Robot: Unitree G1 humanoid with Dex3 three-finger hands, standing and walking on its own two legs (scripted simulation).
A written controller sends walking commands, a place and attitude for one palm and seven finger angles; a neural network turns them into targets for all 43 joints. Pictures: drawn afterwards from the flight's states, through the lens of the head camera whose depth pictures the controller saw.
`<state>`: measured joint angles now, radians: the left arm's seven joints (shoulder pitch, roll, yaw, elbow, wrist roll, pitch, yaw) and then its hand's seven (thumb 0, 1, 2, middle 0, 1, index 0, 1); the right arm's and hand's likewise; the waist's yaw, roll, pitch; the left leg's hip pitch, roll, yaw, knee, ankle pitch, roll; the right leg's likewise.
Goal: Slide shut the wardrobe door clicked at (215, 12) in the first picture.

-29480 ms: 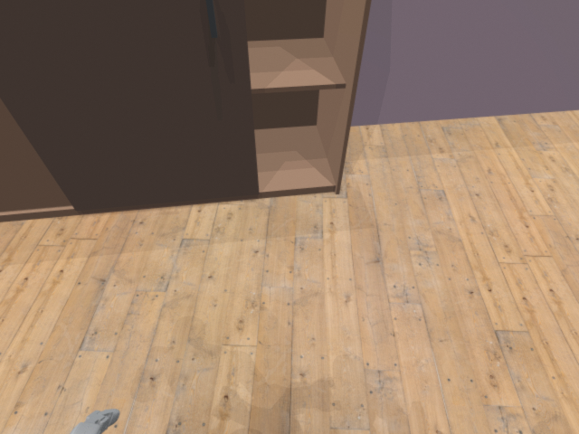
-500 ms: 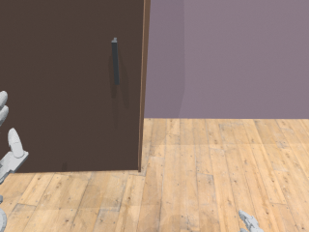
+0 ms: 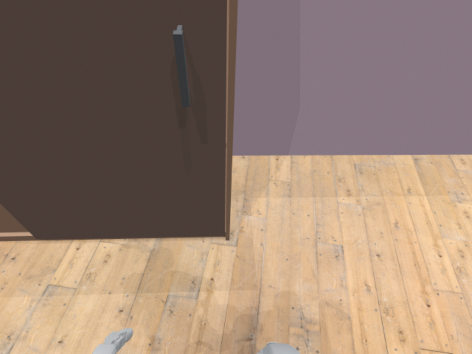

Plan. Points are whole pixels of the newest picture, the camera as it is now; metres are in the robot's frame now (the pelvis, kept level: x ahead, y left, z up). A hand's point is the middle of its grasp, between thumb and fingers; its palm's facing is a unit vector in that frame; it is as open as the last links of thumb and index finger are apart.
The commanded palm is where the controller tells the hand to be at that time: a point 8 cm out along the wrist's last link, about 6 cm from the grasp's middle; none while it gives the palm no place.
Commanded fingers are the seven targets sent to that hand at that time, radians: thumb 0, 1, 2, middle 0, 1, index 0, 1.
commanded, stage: let the arm hang, fingers relaxed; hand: left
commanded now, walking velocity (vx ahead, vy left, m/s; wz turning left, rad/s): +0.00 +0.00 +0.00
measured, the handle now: (183, 68) +0.68 +0.12 +0.14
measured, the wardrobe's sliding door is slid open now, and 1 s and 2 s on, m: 0.00 0.00 0.00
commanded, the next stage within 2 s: look to check the result in 0.86 s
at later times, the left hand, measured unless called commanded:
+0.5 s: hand out of the picture +0.05 +0.19 -0.14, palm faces +0.01 -0.97 -0.24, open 7.4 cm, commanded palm none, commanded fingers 0.00 0.90 0.90 -0.20 -0.30 -0.20 -0.30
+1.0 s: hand out of the picture +0.03 +0.17 -0.15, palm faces +0.00 -0.98 -0.20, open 7.4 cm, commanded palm none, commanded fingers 0.00 0.90 0.90 -0.20 -0.30 -0.20 -0.30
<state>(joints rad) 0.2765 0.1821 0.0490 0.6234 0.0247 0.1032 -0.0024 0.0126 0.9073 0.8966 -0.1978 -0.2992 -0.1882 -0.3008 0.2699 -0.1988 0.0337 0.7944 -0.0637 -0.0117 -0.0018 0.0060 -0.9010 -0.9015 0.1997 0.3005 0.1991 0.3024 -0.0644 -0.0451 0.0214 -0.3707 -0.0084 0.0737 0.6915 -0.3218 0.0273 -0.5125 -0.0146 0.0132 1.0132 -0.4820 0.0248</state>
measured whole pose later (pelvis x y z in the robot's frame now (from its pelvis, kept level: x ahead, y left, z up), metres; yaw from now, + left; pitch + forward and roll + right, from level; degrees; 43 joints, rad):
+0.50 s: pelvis +0.01 +0.00 +0.03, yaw +0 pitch -1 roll +0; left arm 0.21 0.19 0.01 1.09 0.01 0.01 0.02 0.00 0.91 0.90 -0.20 -0.30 -0.19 -0.30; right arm 0.26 -0.17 0.00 1.08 -0.03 0.01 -0.02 0.01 -0.91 -0.90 0.20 0.30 0.20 0.30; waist -0.01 0.02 0.04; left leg -0.16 -0.01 0.04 0.41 -0.24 0.03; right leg -0.20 0.02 0.01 0.39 -0.18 -0.01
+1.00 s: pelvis +0.02 +0.00 +0.03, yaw -1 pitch -1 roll +0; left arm 0.22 0.16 0.01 1.16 0.01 0.00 0.03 0.00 0.91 0.90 -0.20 -0.30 -0.20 -0.30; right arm 0.25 -0.16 0.00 1.13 -0.02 0.00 -0.03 0.00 -0.90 -0.90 0.20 0.30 0.20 0.30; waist -0.01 0.00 0.06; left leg -0.13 -0.01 0.05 0.39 -0.24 0.03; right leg -0.18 0.02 0.01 0.38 -0.18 -0.01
